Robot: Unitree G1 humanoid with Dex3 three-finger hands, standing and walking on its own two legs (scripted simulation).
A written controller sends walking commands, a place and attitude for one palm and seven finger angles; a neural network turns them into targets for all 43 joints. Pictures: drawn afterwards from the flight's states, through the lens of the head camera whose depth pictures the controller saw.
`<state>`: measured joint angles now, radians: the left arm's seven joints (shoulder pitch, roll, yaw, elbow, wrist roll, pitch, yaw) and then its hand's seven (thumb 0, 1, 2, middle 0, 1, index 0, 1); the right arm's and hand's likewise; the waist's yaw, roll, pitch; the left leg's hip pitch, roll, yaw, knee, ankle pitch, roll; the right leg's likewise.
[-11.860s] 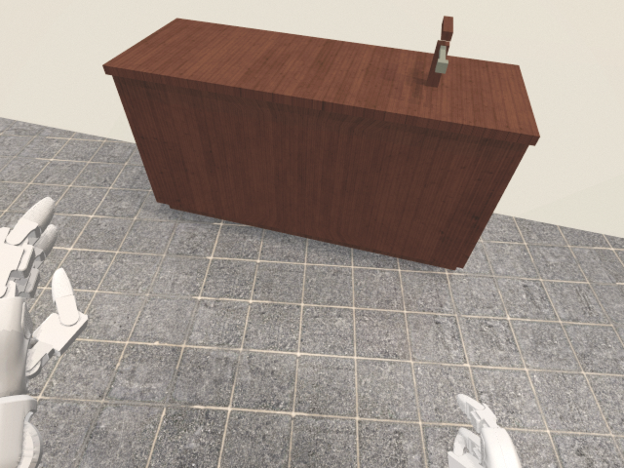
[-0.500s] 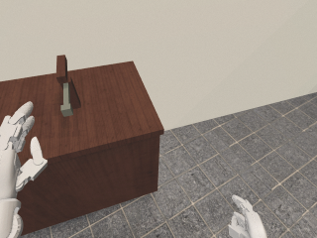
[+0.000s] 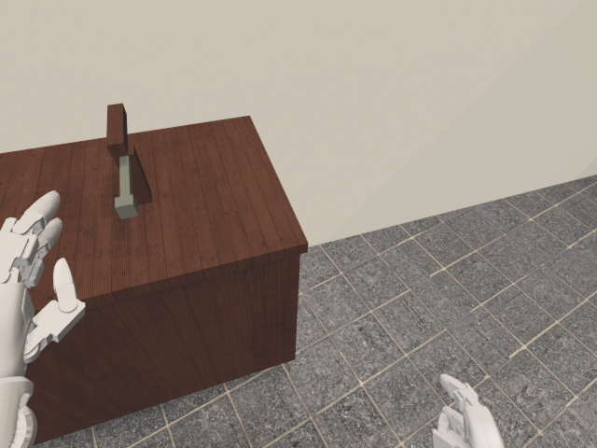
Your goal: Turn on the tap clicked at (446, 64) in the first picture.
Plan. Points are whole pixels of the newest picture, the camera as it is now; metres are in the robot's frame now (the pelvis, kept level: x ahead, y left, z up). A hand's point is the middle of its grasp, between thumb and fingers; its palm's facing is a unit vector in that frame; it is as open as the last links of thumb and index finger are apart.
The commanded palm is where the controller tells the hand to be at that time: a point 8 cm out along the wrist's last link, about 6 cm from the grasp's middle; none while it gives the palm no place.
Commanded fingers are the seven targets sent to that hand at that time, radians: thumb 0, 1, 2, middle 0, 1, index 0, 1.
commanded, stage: look again from close up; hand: left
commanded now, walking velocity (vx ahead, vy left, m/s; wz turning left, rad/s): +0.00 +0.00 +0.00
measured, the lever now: (126, 206) +0.45 +0.33 +0.05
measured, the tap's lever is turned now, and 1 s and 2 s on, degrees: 0 0 0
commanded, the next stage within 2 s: shuffle to correct the standing spot in 0.04 s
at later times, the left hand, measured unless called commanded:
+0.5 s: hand (83, 284) +0.24 +0.25 +0.15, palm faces +0.41 -0.83 -0.37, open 7.4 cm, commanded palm +0.18 +0.28 +0.17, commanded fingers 0.00 0.90 0.90 -0.20 -0.30 -0.20 -0.30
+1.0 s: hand (137, 206) +0.35 +0.23 +0.16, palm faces +0.36 -0.77 -0.53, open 7.4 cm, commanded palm +0.29 +0.27 +0.17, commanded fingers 0.00 0.90 0.90 -0.20 -0.30 -0.20 -0.30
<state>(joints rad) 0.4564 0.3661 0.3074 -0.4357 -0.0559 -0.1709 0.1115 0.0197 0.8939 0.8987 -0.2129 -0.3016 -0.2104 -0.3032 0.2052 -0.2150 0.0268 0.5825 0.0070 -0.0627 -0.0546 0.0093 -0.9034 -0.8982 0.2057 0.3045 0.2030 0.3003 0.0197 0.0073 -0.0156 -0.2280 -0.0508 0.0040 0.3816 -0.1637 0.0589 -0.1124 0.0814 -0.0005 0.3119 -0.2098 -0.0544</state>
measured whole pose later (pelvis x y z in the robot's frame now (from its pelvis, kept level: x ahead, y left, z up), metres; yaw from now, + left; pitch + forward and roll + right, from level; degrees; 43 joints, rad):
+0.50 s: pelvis +0.03 +0.00 -0.01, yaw +0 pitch +2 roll +0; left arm 0.43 0.36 0.33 -0.44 -0.03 -0.17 0.13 0.02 0.90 0.90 -0.21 -0.30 -0.21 -0.30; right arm 0.23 -0.19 0.04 0.60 0.00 -0.06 -0.06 0.01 -0.90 -0.90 0.21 0.30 0.20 0.30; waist 0.02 -0.01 -0.03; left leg -0.28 -0.07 0.01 0.53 -0.28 0.07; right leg -0.17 0.06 -0.01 0.49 -0.34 -0.06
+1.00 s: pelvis +0.14 -0.02 -0.02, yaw +2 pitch +0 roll -2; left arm 0.54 0.47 0.43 -0.57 -0.04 -0.20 0.11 0.02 0.89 0.90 -0.21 -0.30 -0.21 -0.30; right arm 0.26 -0.17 0.02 0.58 0.01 -0.07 -0.02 0.01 -0.90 -0.90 0.21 0.30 0.20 0.30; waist -0.01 0.03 0.07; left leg -0.16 0.03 0.03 0.64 -0.45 0.03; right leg -0.41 -0.01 -0.11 0.56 -0.10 -0.04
